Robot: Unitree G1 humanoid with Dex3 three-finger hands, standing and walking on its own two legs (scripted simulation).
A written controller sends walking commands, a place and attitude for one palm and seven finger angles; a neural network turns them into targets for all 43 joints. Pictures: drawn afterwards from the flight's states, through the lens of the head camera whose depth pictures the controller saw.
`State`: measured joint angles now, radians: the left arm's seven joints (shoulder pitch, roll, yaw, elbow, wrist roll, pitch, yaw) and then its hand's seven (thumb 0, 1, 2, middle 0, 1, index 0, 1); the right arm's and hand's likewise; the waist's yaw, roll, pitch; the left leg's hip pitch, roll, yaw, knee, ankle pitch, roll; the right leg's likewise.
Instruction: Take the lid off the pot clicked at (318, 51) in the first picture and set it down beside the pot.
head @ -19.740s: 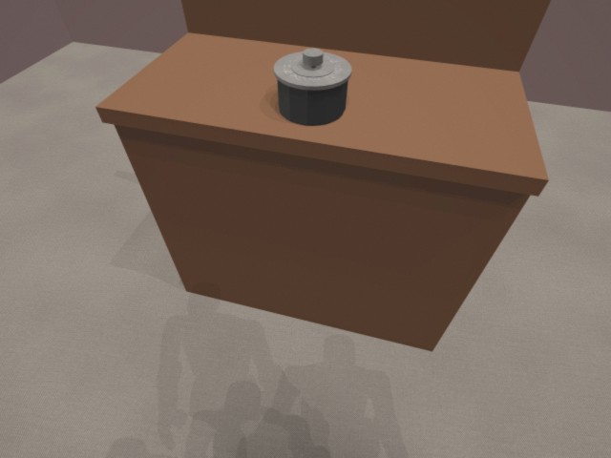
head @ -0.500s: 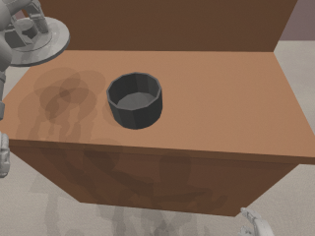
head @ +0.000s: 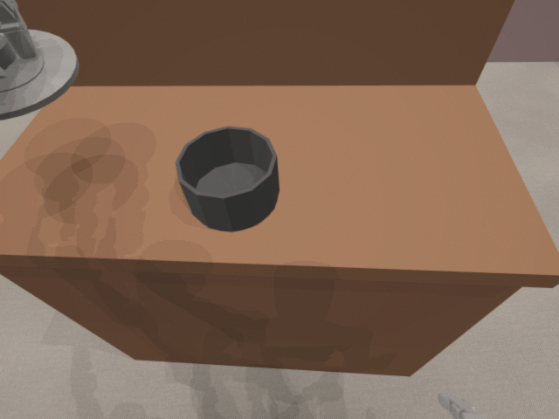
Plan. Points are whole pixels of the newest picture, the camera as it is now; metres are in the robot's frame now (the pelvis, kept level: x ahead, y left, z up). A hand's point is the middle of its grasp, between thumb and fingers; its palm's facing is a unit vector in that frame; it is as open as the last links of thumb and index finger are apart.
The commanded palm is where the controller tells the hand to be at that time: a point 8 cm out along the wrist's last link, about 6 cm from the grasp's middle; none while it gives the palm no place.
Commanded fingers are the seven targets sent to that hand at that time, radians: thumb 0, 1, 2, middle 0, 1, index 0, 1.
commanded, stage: lower the lid onto the table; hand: left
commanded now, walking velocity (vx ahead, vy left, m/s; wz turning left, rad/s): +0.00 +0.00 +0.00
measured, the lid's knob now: out of the picture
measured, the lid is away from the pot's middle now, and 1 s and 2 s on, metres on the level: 0.24 0.24 0.23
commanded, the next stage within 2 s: none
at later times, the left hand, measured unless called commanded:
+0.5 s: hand (5, 82) +0.43 +0.31 +0.27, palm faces -0.17 -0.05 -0.98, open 6.6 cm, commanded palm +0.41 +0.31 +0.34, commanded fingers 0.00 0.68 1.03 -0.92 -0.92 -0.96 -0.94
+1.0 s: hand (26, 109) +0.44 +0.31 +0.23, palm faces -0.23 -0.07 -0.97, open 6.6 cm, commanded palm +0.42 +0.31 +0.30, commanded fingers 0.00 0.68 1.03 -0.92 -0.92 -0.96 -0.94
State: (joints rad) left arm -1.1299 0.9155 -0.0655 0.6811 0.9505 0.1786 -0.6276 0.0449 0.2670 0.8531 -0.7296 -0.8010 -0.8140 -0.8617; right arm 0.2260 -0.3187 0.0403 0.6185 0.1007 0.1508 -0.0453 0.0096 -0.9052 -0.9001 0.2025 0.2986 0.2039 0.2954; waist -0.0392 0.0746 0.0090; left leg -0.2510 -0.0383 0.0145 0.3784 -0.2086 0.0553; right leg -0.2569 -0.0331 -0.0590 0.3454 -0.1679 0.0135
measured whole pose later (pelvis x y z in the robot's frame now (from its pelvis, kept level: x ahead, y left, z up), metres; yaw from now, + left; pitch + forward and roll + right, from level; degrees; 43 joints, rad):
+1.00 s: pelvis +0.00 +0.00 +0.00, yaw +0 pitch +4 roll -1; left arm -0.97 0.85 -0.04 0.67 0.91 0.17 -0.59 0.05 0.27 0.85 -0.72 -0.80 -0.81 -0.87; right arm 0.22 -0.31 0.03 0.61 0.10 0.14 -0.04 0.01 -0.91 -0.90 0.20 0.30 0.20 0.30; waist -0.06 0.07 0.02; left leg -0.25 -0.04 0.01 0.41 -0.23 0.06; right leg -0.25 -0.03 -0.06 0.35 -0.18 0.02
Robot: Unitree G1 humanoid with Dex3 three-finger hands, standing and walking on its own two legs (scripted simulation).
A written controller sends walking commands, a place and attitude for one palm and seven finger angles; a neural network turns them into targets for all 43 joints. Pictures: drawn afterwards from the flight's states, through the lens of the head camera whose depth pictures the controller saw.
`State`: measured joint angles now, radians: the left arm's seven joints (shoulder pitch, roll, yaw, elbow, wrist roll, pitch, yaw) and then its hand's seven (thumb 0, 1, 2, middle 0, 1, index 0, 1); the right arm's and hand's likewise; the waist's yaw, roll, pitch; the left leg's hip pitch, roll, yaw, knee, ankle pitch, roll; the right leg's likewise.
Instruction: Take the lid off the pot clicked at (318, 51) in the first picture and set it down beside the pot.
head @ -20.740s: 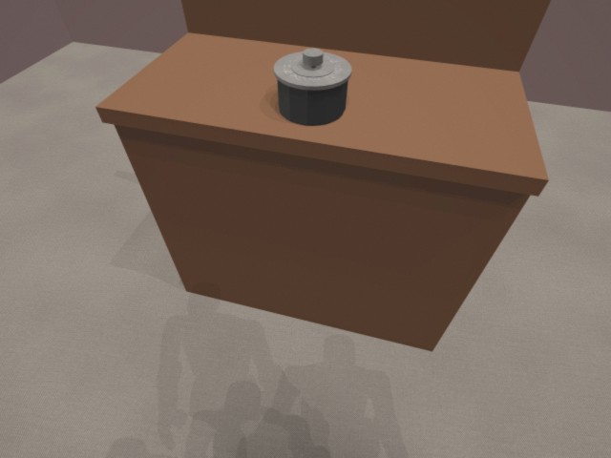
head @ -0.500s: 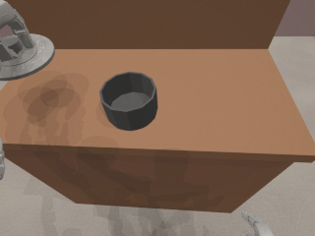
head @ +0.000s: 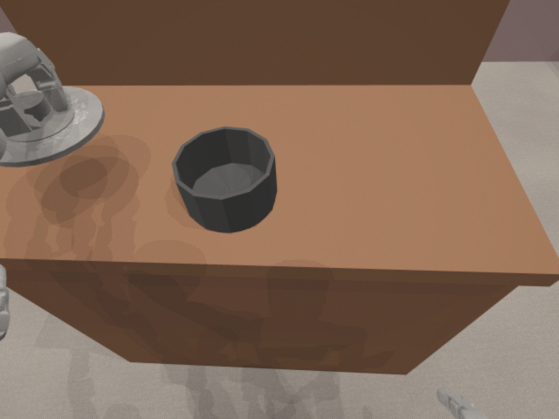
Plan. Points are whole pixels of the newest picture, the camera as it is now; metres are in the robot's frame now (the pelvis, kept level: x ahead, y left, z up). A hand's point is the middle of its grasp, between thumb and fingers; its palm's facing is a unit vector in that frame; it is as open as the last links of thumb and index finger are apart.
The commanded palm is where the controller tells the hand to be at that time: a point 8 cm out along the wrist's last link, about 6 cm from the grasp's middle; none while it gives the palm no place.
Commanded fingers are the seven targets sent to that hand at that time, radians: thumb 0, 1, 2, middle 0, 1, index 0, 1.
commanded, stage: lower the lid onto the table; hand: left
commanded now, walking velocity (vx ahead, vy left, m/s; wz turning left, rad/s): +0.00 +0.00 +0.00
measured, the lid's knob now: (29, 106) +0.46 +0.32 +0.21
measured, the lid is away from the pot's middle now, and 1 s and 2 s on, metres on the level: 0.24 0.23 0.25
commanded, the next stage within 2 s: none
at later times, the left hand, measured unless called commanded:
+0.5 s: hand (42, 131) +0.43 +0.30 +0.20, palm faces -0.29 -0.07 -0.95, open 6.6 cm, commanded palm +0.42 +0.31 +0.27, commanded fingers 0.00 0.68 1.03 -0.92 -0.92 -0.96 -0.94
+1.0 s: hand (48, 158) +0.42 +0.31 +0.17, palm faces -0.35 -0.09 -0.93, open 6.6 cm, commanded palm +0.41 +0.31 +0.23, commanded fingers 0.00 0.68 1.03 -0.92 -0.92 -0.96 -0.94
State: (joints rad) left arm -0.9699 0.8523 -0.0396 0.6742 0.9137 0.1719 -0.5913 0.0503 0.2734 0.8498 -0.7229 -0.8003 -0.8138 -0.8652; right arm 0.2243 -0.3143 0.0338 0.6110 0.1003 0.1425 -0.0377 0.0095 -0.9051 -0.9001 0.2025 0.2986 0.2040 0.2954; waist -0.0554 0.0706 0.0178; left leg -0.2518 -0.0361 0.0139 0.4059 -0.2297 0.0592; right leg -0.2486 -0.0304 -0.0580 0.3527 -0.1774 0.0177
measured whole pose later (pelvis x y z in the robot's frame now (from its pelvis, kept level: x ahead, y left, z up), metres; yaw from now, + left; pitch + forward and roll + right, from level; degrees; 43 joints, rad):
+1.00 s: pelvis +0.00 +0.00 +0.00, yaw +1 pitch +4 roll -1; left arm -0.85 0.79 -0.05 0.71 0.87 0.07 -0.54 0.05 0.28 0.85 -0.72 -0.80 -0.81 -0.87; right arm 0.23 -0.31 0.02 0.62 0.09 0.15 -0.03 0.01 -0.90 -0.90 0.20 0.30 0.20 0.30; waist -0.06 0.06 0.01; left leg -0.26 -0.04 0.00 0.42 -0.23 0.06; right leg -0.24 -0.03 -0.07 0.35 -0.18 0.02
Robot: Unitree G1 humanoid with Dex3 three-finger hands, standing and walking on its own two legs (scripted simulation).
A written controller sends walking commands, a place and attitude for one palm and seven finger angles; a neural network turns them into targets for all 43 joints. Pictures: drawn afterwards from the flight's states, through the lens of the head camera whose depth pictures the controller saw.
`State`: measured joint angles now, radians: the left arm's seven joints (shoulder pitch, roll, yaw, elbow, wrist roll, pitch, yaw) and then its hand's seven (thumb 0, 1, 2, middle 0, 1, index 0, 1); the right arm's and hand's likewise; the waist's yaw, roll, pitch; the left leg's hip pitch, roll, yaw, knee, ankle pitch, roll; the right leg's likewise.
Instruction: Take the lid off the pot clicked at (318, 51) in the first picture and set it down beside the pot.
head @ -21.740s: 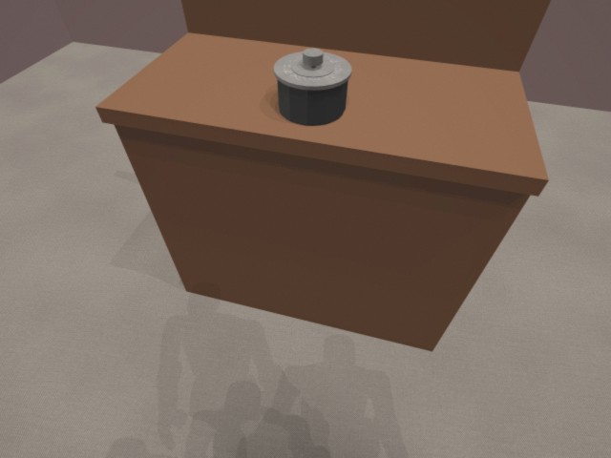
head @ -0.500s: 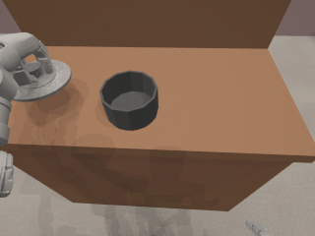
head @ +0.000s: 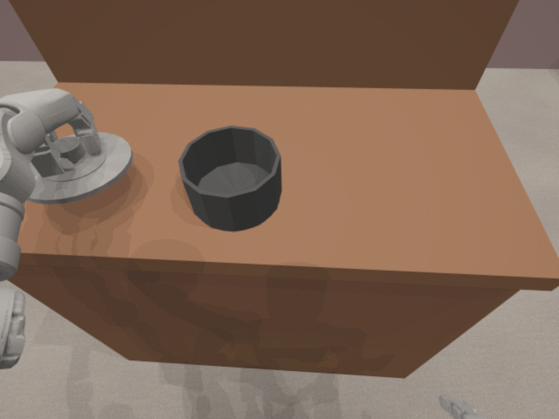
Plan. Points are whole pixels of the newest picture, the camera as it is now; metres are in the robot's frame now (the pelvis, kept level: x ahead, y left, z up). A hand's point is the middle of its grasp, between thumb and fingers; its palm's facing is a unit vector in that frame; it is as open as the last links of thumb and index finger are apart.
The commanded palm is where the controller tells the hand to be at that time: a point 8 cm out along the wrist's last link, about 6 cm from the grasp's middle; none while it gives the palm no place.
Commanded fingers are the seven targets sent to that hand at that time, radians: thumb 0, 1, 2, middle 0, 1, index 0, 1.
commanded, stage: lower the lid onto the table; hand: left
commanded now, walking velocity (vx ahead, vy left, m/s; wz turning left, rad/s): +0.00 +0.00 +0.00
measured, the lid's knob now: (67, 150) +0.45 +0.31 +0.14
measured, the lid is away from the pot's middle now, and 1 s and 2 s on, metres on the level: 0.23 0.25 0.24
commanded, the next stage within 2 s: open the fingers wide in 1.08 s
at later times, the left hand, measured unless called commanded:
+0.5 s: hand (71, 167) +0.43 +0.30 +0.13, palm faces -0.42 -0.10 -0.90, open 6.6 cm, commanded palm +0.44 +0.31 +0.20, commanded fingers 0.00 0.68 1.03 -0.92 -0.92 -0.96 -0.94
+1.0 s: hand (70, 176) +0.44 +0.32 +0.11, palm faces -0.46 -0.12 -0.88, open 6.5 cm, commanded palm +0.45 +0.32 +0.16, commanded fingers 0.00 0.68 1.03 -0.92 -0.92 -0.96 -0.94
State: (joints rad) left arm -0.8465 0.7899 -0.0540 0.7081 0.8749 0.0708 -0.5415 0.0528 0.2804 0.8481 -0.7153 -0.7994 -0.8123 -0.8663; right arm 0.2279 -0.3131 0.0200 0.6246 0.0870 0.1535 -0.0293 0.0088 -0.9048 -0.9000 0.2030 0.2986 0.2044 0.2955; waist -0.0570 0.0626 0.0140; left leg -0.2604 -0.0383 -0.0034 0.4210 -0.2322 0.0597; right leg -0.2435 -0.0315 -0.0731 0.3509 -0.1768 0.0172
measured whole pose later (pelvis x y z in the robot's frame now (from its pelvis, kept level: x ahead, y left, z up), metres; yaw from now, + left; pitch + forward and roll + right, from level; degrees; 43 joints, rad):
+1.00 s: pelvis +0.00 +0.01 -0.01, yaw -1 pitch +8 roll -2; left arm -0.92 0.79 -0.06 1.00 0.90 -0.08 -0.47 0.08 0.26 0.83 -0.72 -0.82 -0.85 -0.89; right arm 0.27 -0.30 0.02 0.66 0.08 0.17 -0.04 0.01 -0.90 -0.90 0.20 0.30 0.21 0.30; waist -0.08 0.04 -0.03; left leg -0.37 -0.04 0.01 0.51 -0.28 0.08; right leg -0.34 -0.03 -0.06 0.41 -0.20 0.03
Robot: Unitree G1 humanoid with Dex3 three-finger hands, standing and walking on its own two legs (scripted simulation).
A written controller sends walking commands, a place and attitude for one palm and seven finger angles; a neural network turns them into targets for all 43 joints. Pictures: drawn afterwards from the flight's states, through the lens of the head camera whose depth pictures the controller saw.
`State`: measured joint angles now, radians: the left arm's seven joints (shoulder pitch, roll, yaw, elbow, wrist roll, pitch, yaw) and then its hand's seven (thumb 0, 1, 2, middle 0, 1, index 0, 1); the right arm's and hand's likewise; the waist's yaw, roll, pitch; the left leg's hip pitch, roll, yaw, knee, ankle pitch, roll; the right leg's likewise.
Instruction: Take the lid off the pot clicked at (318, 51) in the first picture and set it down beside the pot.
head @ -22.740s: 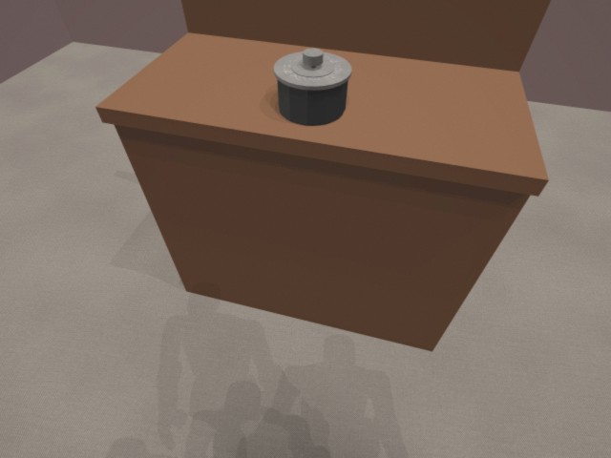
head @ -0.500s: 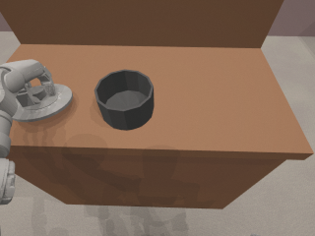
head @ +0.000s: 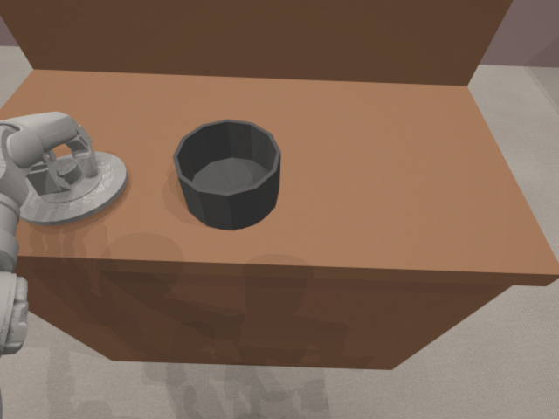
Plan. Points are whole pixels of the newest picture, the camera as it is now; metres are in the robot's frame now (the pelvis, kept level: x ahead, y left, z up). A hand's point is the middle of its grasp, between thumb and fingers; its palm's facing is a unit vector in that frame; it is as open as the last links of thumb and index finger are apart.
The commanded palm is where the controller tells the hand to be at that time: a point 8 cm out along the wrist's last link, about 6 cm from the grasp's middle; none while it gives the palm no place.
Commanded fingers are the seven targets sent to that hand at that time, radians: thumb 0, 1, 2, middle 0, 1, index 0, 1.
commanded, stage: lower the lid onto the table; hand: left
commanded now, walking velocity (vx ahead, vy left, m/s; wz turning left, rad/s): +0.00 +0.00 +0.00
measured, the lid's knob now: (64, 171) +0.45 +0.32 +0.09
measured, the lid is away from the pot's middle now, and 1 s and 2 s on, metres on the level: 0.25 0.24 0.24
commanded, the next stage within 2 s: open the fingers wide in 0.08 s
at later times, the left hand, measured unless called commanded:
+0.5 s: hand (56, 181) +0.42 +0.31 +0.10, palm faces -0.39 -0.08 -0.92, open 6.6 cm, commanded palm +0.43 +0.31 +0.16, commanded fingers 0.00 0.37 0.89 -0.69 -0.88 -0.71 -0.89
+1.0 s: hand (59, 177) +0.43 +0.31 +0.10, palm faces -0.41 -0.07 -0.91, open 9.5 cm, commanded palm +0.44 +0.31 +0.16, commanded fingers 0.00 -0.07 0.77 -0.40 -0.76 -0.40 -0.76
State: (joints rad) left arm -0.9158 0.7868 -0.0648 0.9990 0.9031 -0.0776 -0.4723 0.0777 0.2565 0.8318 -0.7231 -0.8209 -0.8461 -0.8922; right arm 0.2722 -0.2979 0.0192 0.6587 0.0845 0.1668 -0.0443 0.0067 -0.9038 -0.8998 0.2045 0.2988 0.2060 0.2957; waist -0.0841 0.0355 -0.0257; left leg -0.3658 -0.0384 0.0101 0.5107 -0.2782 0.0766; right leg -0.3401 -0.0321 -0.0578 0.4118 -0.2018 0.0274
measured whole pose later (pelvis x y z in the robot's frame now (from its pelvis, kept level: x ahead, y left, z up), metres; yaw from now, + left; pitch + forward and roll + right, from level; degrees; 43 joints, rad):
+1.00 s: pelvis +0.00 +0.00 +0.00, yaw -1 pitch +9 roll -2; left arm -0.83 0.81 0.00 0.93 0.92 -0.18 -0.41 0.00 0.07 0.80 -0.51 -0.80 -0.52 -0.81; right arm 0.28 -0.29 0.01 0.64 0.08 0.24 -0.06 0.01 -0.90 -0.90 0.20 0.30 0.21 0.30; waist -0.09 0.04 -0.04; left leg -0.43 -0.03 0.02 0.56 -0.30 0.08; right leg -0.40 -0.02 -0.04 0.45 -0.21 0.03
